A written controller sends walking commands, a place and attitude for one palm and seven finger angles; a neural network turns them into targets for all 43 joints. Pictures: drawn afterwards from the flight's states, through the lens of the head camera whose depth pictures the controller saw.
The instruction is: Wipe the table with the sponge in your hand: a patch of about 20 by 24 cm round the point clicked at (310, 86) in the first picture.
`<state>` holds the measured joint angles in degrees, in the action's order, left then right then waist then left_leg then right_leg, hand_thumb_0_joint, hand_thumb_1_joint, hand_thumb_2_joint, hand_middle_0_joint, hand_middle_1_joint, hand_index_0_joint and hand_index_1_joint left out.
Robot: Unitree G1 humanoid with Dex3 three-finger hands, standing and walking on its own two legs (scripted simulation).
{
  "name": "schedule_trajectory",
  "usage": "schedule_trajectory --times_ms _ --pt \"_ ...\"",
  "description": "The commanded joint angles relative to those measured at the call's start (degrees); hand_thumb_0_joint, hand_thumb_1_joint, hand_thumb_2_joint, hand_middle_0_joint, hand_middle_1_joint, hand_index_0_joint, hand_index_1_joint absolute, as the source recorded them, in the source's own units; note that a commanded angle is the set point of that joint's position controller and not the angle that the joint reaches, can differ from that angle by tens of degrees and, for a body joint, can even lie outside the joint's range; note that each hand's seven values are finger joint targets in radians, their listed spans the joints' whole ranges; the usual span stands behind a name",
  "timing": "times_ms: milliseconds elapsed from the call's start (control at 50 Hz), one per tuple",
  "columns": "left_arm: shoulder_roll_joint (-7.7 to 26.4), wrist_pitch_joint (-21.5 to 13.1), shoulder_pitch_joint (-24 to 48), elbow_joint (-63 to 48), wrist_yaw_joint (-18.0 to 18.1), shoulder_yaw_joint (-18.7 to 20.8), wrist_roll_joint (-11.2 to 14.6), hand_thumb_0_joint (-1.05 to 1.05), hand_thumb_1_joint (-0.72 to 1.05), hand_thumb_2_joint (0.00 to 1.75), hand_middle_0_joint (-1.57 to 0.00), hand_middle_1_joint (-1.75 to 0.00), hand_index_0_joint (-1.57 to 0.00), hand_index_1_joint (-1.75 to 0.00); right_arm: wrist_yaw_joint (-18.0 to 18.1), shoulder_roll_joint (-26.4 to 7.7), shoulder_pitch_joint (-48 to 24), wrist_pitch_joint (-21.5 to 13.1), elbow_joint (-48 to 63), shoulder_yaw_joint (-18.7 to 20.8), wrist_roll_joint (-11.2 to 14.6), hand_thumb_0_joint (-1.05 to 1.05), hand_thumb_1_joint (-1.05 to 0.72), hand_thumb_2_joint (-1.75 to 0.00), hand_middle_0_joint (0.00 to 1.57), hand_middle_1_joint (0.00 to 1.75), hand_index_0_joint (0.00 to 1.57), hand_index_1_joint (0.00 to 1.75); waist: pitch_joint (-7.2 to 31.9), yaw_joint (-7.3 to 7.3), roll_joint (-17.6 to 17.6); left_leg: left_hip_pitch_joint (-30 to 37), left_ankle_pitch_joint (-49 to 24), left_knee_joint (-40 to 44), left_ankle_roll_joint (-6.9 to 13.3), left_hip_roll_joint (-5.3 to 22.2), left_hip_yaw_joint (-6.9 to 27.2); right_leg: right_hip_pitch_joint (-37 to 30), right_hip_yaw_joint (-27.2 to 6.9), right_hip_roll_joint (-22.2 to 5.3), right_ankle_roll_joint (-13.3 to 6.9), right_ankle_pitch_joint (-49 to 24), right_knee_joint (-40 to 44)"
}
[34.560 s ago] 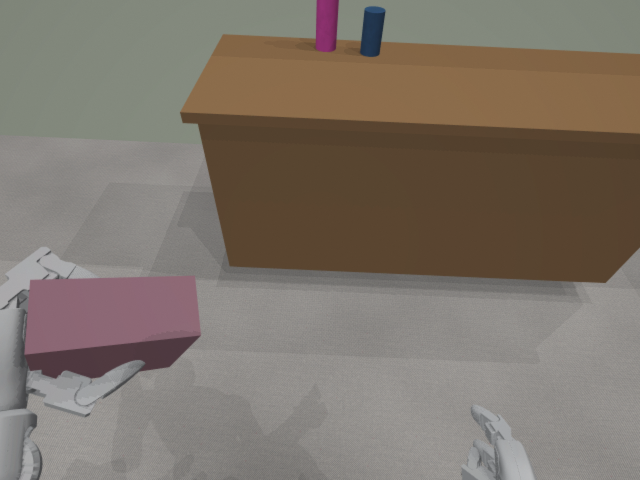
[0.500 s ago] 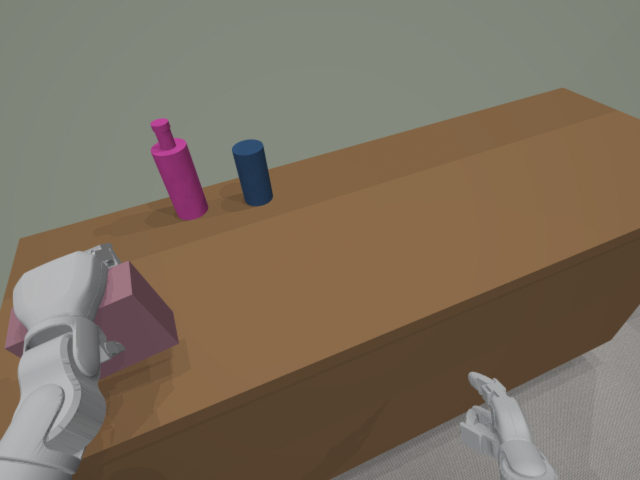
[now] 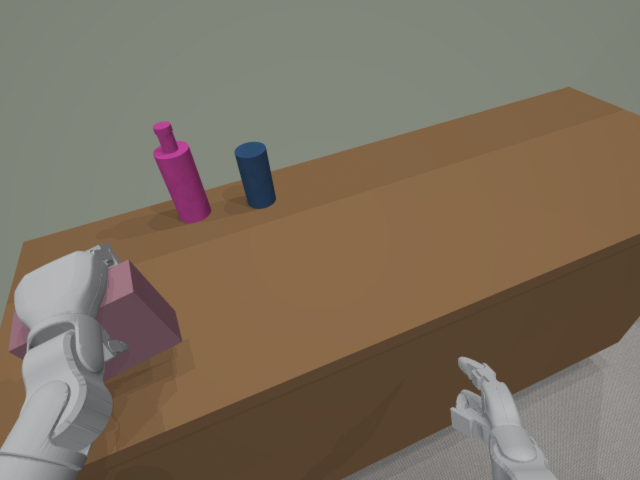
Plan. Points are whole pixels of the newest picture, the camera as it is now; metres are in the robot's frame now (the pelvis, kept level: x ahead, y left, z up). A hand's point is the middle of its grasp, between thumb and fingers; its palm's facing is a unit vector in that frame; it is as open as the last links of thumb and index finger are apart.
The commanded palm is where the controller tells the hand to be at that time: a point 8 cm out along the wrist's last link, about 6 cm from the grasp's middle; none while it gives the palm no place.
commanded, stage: move the sponge above the wiping area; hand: left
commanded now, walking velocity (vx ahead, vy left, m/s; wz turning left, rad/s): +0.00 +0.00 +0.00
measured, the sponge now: (114, 335) +0.24 +0.32 +0.07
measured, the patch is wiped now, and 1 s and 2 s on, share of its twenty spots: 0.00 0.00 0.00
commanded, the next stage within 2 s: lower the sponge onto the table in 1.26 s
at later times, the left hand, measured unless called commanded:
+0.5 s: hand (103, 325) +0.24 +0.31 +0.11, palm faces +0.09 -0.14 -0.99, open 10.1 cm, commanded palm +0.20 +0.29 +0.17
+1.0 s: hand (110, 352) +0.21 +0.29 +0.09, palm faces +0.01 -0.17 -0.99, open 10.1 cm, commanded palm +0.18 +0.29 +0.17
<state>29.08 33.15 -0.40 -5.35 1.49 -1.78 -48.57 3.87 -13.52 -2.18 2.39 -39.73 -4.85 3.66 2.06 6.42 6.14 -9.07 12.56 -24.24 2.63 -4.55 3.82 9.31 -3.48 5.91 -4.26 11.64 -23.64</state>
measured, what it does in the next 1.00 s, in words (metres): stands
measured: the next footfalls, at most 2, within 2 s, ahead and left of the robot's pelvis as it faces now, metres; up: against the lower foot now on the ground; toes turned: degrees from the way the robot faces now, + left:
none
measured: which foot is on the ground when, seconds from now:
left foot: down 0.00-1.00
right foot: down 0.00-1.00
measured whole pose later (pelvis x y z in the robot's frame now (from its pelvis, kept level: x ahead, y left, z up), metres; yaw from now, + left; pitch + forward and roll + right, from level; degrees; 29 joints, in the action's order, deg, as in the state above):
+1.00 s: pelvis +0.00 +0.01 +0.00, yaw +1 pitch -3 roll +0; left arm 27.6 33.3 -6.9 -11.3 -3.4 -6.3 -49.9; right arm 4.0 -15.5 -1.9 3.1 -37.5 -4.3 3.2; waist 0.8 7.0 6.0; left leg -8.9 12.6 -25.1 3.3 -5.1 4.2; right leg 8.8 -3.1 5.4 -3.8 11.8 -24.1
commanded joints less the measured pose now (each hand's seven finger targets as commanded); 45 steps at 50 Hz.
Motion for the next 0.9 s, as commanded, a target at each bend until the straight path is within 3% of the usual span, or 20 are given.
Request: schedule_trajectory --times_ms 0,20,80,120,140,200,220,240,320,340,440,520,540,580,620,640,720,740,780,880 --pt "8.67 1.46 2.60 -11.39 -3.44 2.82 -0.73 0.00 0.10 1.30 -1.20 -1.60 -1.20 -1.60 -0.08 -7.01 -13.49 -1.78 12.38 2.70 0.07 0.00 -0.90 -0.90 0.20 0.30 0.20 0.30 9.29 0.25 -6.76 -1.10 -12.42 1.22 0.31 1.61 2.58 -5.92 -4.50 -5.06 0.83 -14.31 1.61" --pt "11.64 0.98 2.96 -11.89 -3.65 5.22 -1.36 0.00 0.10 1.30 -1.20 -1.60 -1.20 -1.60 0.04 -7.34 -13.69 -1.81 12.24 2.64 -0.04 0.00 -0.90 -0.90 0.20 0.30 0.20 0.30 9.03 0.36 -6.15 -0.99 -11.56 1.08 0.49 1.71 2.70 -5.26 -5.62 -4.68 0.37 -13.03 1.57" --pt "12.98 -2.59 9.86 -17.72 -3.46 4.44 -4.62 0.00 0.10 1.30 -1.20 -1.60 -1.20 -1.60 0.64 -6.76 -12.59 -1.79 13.43 2.15 -0.81 0.00 -0.90 -0.90 0.20 0.30 0.20 0.30 10.86 0.05 -3.36 0.54 -11.50 1.04 0.75 1.49 3.41 -4.73 -5.00 -4.68 0.23 -10.17 1.41" --pt "19.59 -6.18 16.36 -22.96 -1.09 9.13 -7.16 0.00 0.10 1.30 -1.20 -1.60 -1.20 -1.60 1.42 -6.90 -12.52 -2.65 13.14 2.38 -1.54 0.00 -0.90 -0.90 0.20 0.30 0.20 0.30 12.13 0.94 1.49 2.62 -10.82 1.09 0.88 1.62 4.51 -4.24 -7.38 -3.82 -0.89 -7.21 1.68" --pt "17.85 -8.03 17.88 -24.18 0.32 8.55 -7.71 0.00 0.10 1.30 -1.20 -1.60 -1.20 -1.60 1.74 -6.00 -10.94 -3.33 13.32 2.70 -1.87 0.00 -0.90 -0.90 0.20 0.30 0.20 0.30 14.80 1.15 2.78 3.45 -12.09 0.92 0.92 1.70 4.55 -5.35 -5.46 -3.63 -0.97 -7.10 0.92" --pt "15.72 -10.94 14.02 -20.48 3.66 9.01 -7.27 0.00 0.10 1.30 -1.20 -1.60 -1.20 -1.60 1.81 -5.79 -9.36 -4.44 11.55 3.46 -1.88 0.00 -0.90 -0.90 0.20 0.30 0.20 0.30 12.62 1.37 3.57 4.82 -13.72 1.38 -0.08 2.01 5.55 -3.49 -5.88 -3.07 -1.54 -6.62 2.36" --pt "17.82 -10.52 16.68 -19.48 4.46 10.42 -7.18 0.00 0.10 1.30 -1.20 -1.60 -1.20 -1.60 1.80 -6.35 -10.15 -4.67 10.94 3.28 -1.51 0.00 -0.90 -0.90 0.20 0.30 0.20 0.30 11.18 1.08 4.10 4.71 -11.51 1.99 -0.04 2.13 5.92 -2.41 -7.33 -2.81 -2.07 -4.88 3.03" --pt "14.03 -9.52 17.13 -16.79 4.73 7.81 -6.66 0.00 0.10 1.30 -1.20 -1.60 -1.20 -1.60 1.75 -5.96 -10.02 -4.62 10.82 3.38 -1.43 0.00 -0.90 -0.90 0.20 0.30 0.20 0.30 10.47 0.86 2.37 3.83 -11.66 2.28 -0.24 1.93 5.45 -2.37 -5.47 -2.97 -1.80 -5.07 3.09" --pt "11.87 -3.82 11.21 -10.52 4.00 7.15 -2.84 0.00 0.10 1.30 -1.20 -1.60 -1.20 -1.60 0.78 -6.56 -13.56 -4.00 10.16 3.42 -0.20 0.00 -0.90 -0.90 0.20 0.30 0.20 0.30 8.17 1.49 -2.62 1.28 -10.26 3.37 -0.76 1.84 4.36 -3.27 -6.02 -3.77 -1.27 -5.79 3.52" --pt "9.40 -2.09 11.37 -9.41 2.68 4.66 -2.12 0.00 0.10 1.30 -1.20 -1.60 -1.20 -1.60 0.68 -6.79 -13.33 -3.51 10.33 3.20 -0.23 0.00 -0.90 -0.90 0.20 0.30 0.20 0.30 8.19 1.01 -3.95 0.46 -10.02 3.50 -0.77 1.82 3.94 -3.55 -4.03 -4.08 -0.72 -6.69 3.52" --pt "5.20 -0.05 7.25 -14.51 -2.00 -0.50 -1.95 0.00 0.10 1.30 -1.20 -1.60 -1.20 -1.60 -0.07 -6.50 -13.79 -2.93 12.60 2.86 -0.12 0.00 -0.90 -0.90 0.20 0.30 0.20 0.30 10.76 0.52 -3.80 1.37 -12.36 2.70 -0.18 2.26 3.97 -4.56 -2.91 -4.25 -0.24 -9.65 2.09" --pt "12.85 -2.51 11.01 -20.29 -1.53 4.51 -5.97 0.00 0.10 1.30 -1.20 -1.60 -1.20 -1.60 -0.07 -6.69 -13.68 -2.37 12.78 2.61 -1.07 0.00 -0.90 -0.90 0.20 0.30 0.20 0.30 12.33 1.11 -1.57 1.79 -12.23 2.89 -0.16 2.68 5.13 -5.30 -5.25 -3.40 -0.97 -8.04 0.99" --pt "12.34 -3.48 11.43 -22.44 -0.83 4.63 -6.97 0.00 0.10 1.30 -1.20 -1.60 -1.20 -1.60 -0.12 -6.09 -12.81 -2.48 13.33 2.70 -1.45 0.00 -0.90 -0.90 0.20 0.30 0.20 0.30 14.84 1.78 -0.59 2.33 -13.70 2.65 0.00 2.53 4.99 -6.91 -4.00 -3.47 -0.87 -8.65 0.18" --pt "12.82 -5.00 11.91 -21.88 1.06 5.47 -8.35 0.00 0.10 1.30 -1.20 -1.60 -1.20 -1.60 -0.26 -5.76 -12.25 -2.45 12.79 2.71 -1.83 0.00 -0.90 -0.90 0.20 0.30 0.20 0.30 13.57 2.15 -0.18 2.54 -14.80 2.98 -0.55 2.82 5.70 -6.08 -4.33 -2.97 -1.25 -8.10 0.32" --pt "17.25 -5.62 13.85 -23.09 3.38 9.86 -8.78 0.00 0.10 1.30 -1.20 -1.60 -1.20 -1.60 -0.28 -6.21 -13.10 -2.68 12.24 2.82 -1.87 0.00 -0.90 -0.90 0.20 0.30 0.20 0.30 12.72 3.10 1.35 2.48 -12.65 3.60 -0.39 2.94 6.43 -5.99 -6.90 -2.32 -1.97 -6.20 0.73" --pt "12.98 -5.28 14.83 -21.79 4.03 6.61 -8.51 0.00 0.10 1.30 -1.20 -1.60 -1.20 -1.60 -0.33 -5.46 -12.51 -2.84 12.29 2.77 -1.79 0.00 -0.90 -0.90 0.20 0.30 0.20 0.30 12.84 2.43 0.98 2.44 -13.28 3.31 -0.50 2.65 5.71 -5.60 -5.27 -2.47 -1.80 -6.54 0.70" --pt "12.75 -1.70 11.41 -15.99 4.36 7.35 -4.85 0.00 0.10 1.30 -1.20 -1.60 -1.20 -1.60 -0.67 -6.35 -14.93 -2.31 11.01 2.90 -0.67 0.00 -0.90 -0.90 0.20 0.30 0.20 0.30 8.24 2.22 -2.11 2.34 -10.95 3.36 -0.69 1.98 4.75 -3.41 -7.39 -3.09 -1.79 -5.39 3.50" --pt "8.99 -0.63 10.46 -14.42 3.58 4.48 -3.30 0.00 0.10 1.30 -1.20 -1.60 -1.20 -1.60 -0.58 -6.01 -14.38 -2.20 11.22 2.96 -0.35 0.00 -0.90 -0.90 0.20 0.30 0.20 0.30 8.00 1.40 -2.81 1.49 -10.39 3.22 -0.46 1.99 3.79 -3.83 -5.40 -3.56 -1.08 -5.78 3.48" --pt "8.83 1.01 9.20 -11.88 1.70 3.55 -2.32 0.00 0.10 1.30 -1.20 -1.60 -1.20 -1.60 -0.34 -6.59 -14.39 -1.81 10.81 2.80 -0.08 0.00 -0.90 -0.90 0.20 0.30 0.20 0.30 6.85 0.82 -4.09 0.76 -9.96 3.30 -0.57 1.92 3.50 -3.51 -4.96 -3.92 -0.57 -6.84 3.75" --pt "7.30 0.43 6.80 -17.09 -2.87 0.23 -2.52 0.00 0.10 1.30 -1.20 -1.60 -1.20 -1.60 -0.04 -6.55 -14.16 -1.92 12.68 2.59 -0.13 0.00 -0.90 -0.90 0.20 0.30 0.20 0.30 10.14 0.12 -2.24 1.63 -11.42 2.22 0.34 1.85 3.76 -4.87 -4.43 -4.29 -0.26 -9.22 2.47"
